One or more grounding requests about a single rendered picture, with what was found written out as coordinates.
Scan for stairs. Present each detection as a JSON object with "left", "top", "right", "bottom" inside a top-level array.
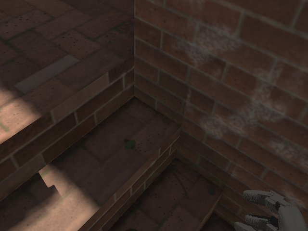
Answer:
[{"left": 0, "top": 55, "right": 236, "bottom": 231}]

